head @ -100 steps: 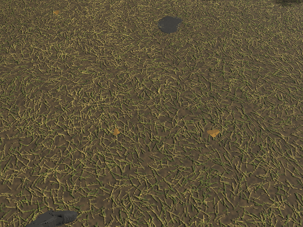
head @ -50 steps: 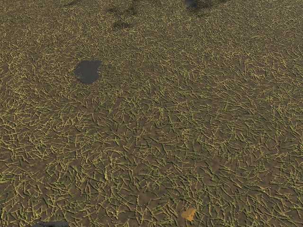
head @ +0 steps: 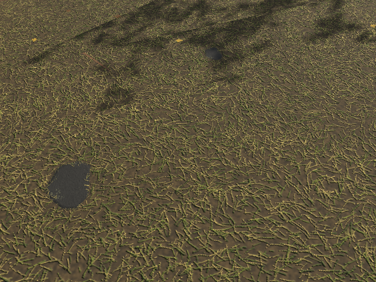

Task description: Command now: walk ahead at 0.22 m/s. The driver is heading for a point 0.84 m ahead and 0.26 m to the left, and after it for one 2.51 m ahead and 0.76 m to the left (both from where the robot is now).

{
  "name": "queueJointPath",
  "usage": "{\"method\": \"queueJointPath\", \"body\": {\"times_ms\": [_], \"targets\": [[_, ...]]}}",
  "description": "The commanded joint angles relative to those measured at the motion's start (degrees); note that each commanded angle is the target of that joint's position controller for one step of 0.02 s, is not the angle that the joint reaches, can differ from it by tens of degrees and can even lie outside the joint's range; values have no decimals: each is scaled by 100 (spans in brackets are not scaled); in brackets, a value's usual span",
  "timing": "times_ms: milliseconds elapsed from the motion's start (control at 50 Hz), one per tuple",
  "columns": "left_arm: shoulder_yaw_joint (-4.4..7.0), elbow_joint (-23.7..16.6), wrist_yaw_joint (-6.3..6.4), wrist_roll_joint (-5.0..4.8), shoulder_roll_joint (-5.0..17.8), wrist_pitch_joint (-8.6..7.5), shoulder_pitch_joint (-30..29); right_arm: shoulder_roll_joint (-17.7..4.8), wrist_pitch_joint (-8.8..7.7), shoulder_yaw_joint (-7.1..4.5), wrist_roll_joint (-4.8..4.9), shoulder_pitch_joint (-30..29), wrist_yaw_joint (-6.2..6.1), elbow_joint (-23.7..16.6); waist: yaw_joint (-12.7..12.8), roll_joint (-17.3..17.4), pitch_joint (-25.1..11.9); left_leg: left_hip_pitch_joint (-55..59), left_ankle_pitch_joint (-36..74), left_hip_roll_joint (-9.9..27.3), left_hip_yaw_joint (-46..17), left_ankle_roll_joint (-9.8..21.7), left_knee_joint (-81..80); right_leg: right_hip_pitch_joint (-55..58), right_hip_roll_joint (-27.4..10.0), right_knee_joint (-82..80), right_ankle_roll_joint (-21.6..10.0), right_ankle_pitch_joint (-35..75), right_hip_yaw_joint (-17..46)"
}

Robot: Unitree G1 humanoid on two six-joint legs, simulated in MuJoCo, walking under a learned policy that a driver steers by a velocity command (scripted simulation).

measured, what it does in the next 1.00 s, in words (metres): walks ahead: right foot, then left foot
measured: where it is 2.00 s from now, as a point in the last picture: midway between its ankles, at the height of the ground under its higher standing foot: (143, 213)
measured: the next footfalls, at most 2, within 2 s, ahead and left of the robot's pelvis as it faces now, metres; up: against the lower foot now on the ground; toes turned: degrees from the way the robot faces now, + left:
right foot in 0.06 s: +0.22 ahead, -0.13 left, +0.00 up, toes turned -1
left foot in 0.34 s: +0.15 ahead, +0.12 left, +0.00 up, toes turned +1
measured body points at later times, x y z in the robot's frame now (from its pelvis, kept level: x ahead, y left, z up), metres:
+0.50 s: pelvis +0.13 -0.01 -0.01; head +0.13 +0.00 +0.44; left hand +0.23 +0.23 -0.14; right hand +0.17 -0.28 -0.15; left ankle +0.11 +0.12 -0.74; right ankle +0.18 -0.13 -0.74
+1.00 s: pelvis +0.23 -0.03 -0.01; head +0.23 -0.04 +0.44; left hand +0.23 +0.24 -0.15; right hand +0.26 -0.29 -0.16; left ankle +0.13 +0.11 -0.67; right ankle +0.19 -0.12 -0.74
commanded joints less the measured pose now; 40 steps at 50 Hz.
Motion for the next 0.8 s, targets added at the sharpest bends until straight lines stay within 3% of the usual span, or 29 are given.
{"method": "queueJointPath", "body": {"times_ms": [20, 40, 60, 80, 100, 120, 140, 160, 180, 220, 240, 300, 340, 360, 380, 420, 500, 680, 700, 740, 760, 800], "targets": [[146, -266, -60, 43, 580, -98, 120, -1007, 56, -217, 47, -126, -69, -158, 348, 716, -312, -101, 3450, 1499, -549, 588, 488, 960, 246, -359, -193, -110, -61], [199, -103, -50, 83, 682, -114, 557, -984, 84, -212, 58, -268, -82, -169, 605, 661, -478, -108, 3624, 1369, -504, 460, 974, 1504, 348, -641, -299, 113, -144], [288, 33, -11, 138, 985, -135, 971, -855, 90, -172, -8, -68, -78, -159, 699, 319, -834, -309, 3286, 993, -340, 216, 1787, 2372, 124, -730, -451, 1766, -13], [325, 70, 29, 246, 1336, -105, 1296, -474, 36, -41, -154, 544, -39, -168, 464, -595, -1663, -1534, 1192, 562, -231, -93, 3193, 4210, -989, -104, -1087, 3932, 1024], [200, 125, 31, 179, 938, -9, 1399, -161, 41, 92, -76, 1085, 3, 38, 459, -1340, -2425, -2343, -2357, 131, -426, -373, 4557, 4959, -1878, -184, -1927, 4174, 2115], [111, 136, -15, 56, 650, 62, 1380, -663, 109, -35, 57, 827, 18, 77, 597, -798, -2367, -2505, -2752, 300, -827, -393, 4957, 4493, -1665, -469, -1858, 2708, 2166], [87, 104, -21, 11, 624, 98, 951, -795, 201, -87, 131, 331, -21, -64, 552, -502, -1662, -2820, -2480, 472, -727, -417, 5021, 3798, -1446, -782, -1637, 1495, 1882], [41, 49, -1, 34, 537, 117, 515, -745, 310, -100, 95, 21, -90, -106, 472, -254, -1142, -2847, -2190, 630, -641, -464, 4826, 3056, -1255, -1057, -1461, 653, 1628], [30, 19, 28, 78, 529, 131, 165, -703, 420, -117, 40, -68, -158, -128, 329, -295, -871, -2564, -1875, 784, -658, -507, 4457, 2362, -1135, -1322, -1317, -72, 1439], [57, 45, 68, 180, 580, 178, -195, -517, 543, -85, -3, 100, -243, -40, 125, -627, -702, -1758, -1422, 741, -447, -554, 3557, 1475, -770, -1635, -1147, -763, 971], [50, 86, 88, 191, 550, 188, -196, -448, 554, -73, -18, 195, -260, 33, 109, -641, -788, -1453, -1150, 702, -382, -538, 3205, 1379, -707, -1661, -1146, -816, 834], [30, 236, 131, 64, 525, 228, -238, -357, 564, -55, -81, 286, -221, 184, 25, -486, -911, -649, 210, 620, -197, -386, 2010, 1168, -594, -1658, -1015, -1874, 605], [-30, 408, 138, 24, 363, 268, -36, -443, 581, -57, -228, 89, -190, 132, 81, -241, -587, -453, 637, 714, -324, -167, 1309, 903, -310, -1665, -546, -3317, 479], [-40, 478, 140, 67, 353, 291, 80, -650, 577, -69, -235, -95, -212, 8, 234, 39, -261, -762, 207, 1064, -713, 4, 830, 893, -113, -1449, -306, -3573, 359], [-20, 468, 164, 70, 323, 322, 219, -925, 551, -131, -132, -297, -221, 63, 534, 783, 16, -1769, -1117, 1023, -720, 145, 709, 1495, 246, -1336, -117, -3079, -10], [4, 571, 216, 82, 395, 333, 201, -557, 410, -56, -126, -472, -203, 106, 519, 902, 136, -2372, -1440, 921, -705, -54, 361, 2304, 277, -882, -100, -2215, -76], [11, 838, 221, 59, 342, 334, 358, -493, 249, -41, -65, -289, -195, 245, 436, 562, -114, -1711, -45, 814, -552, -203, 661, 2356, 237, -724, -244, -1232, -83], [26, 1248, 229, -4, 361, 418, 364, -441, 328, -29, -26, -125, -194, 429, 368, 249, -334, -1218, 1219, 719, -401, -142, 897, 2627, 217, -525, -227, -181, -121], [13, 1340, 235, -7, 311, 436, 458, -396, 341, -25, -22, -5, -195, 501, 358, 263, -446, -1141, 741, 681, -359, -117, 837, 2670, 292, -495, -224, -666, -214], [37, 1408, 248, -52, 337, 472, 446, -526, 381, -83, 37, 4, -212, 521, 366, 463, -166, -1332, -888, 710, -512, 117, 683, 2327, 546, -207, -237, -2402, -473], [46, 1392, 249, -60, 347, 457, 373, -613, 379, -116, 58, 12, -220, 489, 340, 614, 98, -1413, -1707, 879, -795, 300, 509, 1919, 625, -32, -243, -3102, -543], [40, 1251, 216, -81, 282, 311, 68, -808, 291, -190, 135, 317, -221, 503, 195, 999, 593, -1201, -2599, 1617, -1933, 774, -57, 979, 671, 608, -249, -3175, -663]]}}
